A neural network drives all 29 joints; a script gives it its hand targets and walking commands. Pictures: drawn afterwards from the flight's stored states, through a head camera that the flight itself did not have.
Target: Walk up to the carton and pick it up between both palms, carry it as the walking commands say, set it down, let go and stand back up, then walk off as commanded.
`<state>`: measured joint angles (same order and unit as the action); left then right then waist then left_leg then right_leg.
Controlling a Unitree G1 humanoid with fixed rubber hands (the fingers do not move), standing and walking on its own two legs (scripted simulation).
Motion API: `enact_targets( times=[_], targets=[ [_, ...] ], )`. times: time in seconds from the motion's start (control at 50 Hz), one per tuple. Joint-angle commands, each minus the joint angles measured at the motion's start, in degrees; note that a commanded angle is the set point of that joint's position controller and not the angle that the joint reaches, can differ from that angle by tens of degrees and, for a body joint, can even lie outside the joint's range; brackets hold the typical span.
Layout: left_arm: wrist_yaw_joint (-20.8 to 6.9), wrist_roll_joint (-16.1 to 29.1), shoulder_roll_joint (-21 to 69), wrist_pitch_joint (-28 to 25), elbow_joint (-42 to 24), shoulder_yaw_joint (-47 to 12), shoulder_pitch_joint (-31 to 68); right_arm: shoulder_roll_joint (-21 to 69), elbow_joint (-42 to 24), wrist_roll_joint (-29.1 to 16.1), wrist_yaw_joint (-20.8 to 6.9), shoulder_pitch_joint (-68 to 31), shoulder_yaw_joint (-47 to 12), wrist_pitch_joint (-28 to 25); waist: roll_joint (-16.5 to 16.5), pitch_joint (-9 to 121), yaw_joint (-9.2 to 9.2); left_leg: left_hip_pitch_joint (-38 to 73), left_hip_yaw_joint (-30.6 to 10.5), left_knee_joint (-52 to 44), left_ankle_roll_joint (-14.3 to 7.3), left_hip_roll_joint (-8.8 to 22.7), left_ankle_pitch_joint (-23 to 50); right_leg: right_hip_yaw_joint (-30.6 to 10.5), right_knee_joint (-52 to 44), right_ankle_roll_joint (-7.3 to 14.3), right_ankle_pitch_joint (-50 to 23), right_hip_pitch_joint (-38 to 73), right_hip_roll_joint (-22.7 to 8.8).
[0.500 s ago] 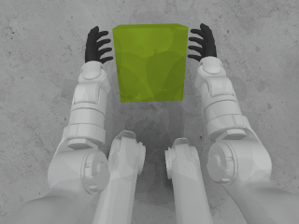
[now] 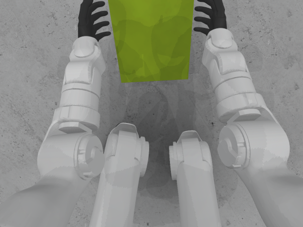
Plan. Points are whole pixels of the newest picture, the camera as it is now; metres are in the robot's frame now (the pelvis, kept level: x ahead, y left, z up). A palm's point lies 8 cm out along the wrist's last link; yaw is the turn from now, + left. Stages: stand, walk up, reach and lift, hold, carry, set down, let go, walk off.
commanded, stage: set down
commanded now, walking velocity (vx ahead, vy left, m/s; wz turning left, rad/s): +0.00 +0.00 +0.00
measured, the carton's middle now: (152, 36) +0.55 +0.06 -0.27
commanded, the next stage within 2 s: none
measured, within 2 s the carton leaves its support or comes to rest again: rests again in 1.84 s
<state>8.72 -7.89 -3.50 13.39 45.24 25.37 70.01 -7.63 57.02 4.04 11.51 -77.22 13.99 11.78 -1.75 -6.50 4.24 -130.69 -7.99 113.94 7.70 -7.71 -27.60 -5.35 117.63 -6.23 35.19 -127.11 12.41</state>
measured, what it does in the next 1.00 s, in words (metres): stands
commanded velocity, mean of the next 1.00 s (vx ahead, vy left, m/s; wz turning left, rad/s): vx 0.00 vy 0.00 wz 0.00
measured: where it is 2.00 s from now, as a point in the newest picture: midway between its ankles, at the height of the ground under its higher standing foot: (151, 166)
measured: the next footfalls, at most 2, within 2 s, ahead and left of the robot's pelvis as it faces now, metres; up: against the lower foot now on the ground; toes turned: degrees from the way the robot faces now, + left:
none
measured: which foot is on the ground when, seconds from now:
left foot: down 0.00-1.00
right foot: down 0.00-1.00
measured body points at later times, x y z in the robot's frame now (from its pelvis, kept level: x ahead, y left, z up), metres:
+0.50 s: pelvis +0.01 -0.01 -0.02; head +0.38 +0.01 +0.24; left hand +0.53 +0.20 -0.20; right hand +0.58 -0.08 -0.20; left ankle +0.13 +0.14 -0.38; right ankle +0.10 -0.12 -0.38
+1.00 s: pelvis +0.02 +0.00 -0.03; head +0.39 +0.01 +0.22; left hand +0.54 +0.20 -0.21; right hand +0.58 -0.08 -0.21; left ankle +0.13 +0.14 -0.38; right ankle +0.10 -0.12 -0.38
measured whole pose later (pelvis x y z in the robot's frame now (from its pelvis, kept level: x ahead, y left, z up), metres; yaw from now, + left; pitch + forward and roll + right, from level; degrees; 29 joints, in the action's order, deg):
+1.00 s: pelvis +0.02 +0.00 -0.03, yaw +1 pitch +41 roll +2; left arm -1.1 -10.4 -8.5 10.2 51.9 30.3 77.7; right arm -9.7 60.2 9.5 4.0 -84.0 19.5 7.9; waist -1.5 -15.6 4.9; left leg -130.1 -4.1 121.9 5.7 -3.4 -33.2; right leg -3.9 126.2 -3.2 39.5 -127.9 9.3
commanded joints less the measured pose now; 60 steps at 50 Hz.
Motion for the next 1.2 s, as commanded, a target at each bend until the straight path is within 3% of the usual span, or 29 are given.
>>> enact_targets(
  times=[0.0, 0.18, 0.38, 1.06, 1.18],
  targets=[
    [-16.1, 6.4, 48.0, -2.6, -3.5, -25.5, 40.6, 52.3, -7.0, -5.4, -15.5, -36.0, -19.2, -3.5, -2.0, 70.7, 2.49, 42.0, 14.5, -4.9, -3.6, -0.8, 19.2, 10.4, -9.9, 3.6, -17.9, 27.8, -0.5],
    [-17.4, 5.2, 43.1, -3.5, 0.5, -20.8, 39.7, 49.8, -5.2, -5.6, -15.4, -36.9, -19.1, -4.7, -6.6, 61.2, 4.23, 36.0, 14.4, -1.4, -4.4, -0.1, 19.8, 9.6, -7.7, 3.3, -19.5, 25.7, -0.8],
    [-19.7, 1.3, 39.8, -2.9, 6.1, -16.4, 34.5, 45.4, 3.1, -1.3, -16.6, -29.8, -12.4, -4.0, -5.0, 45.6, 3.34, 29.0, 14.0, 0.7, -5.2, 0.5, 16.6, 8.6, -5.8, 4.5, -17.7, 19.8, -1.0],
    [-20.9, -0.5, 33.9, -2.5, 12.0, -11.1, 25.9, 37.4, 7.8, 4.9, -18.9, -20.5, -7.0, -2.7, -5.3, 33.9, 0.52, 23.3, 12.3, 2.4, -5.5, 0.8, 14.2, 7.2, -4.3, 5.4, -16.8, 16.3, -2.9],
    [-20.8, -0.7, 32.8, -2.9, 12.8, -10.4, 24.2, 36.6, 8.5, 5.4, -19.2, -18.9, -6.9, -2.8, -5.6, 32.7, 0.74, 22.8, 12.1, 2.6, -5.5, 0.8, 14.7, 7.0, -4.1, 5.3, -17.5, 15.9, -3.1]
  ],
)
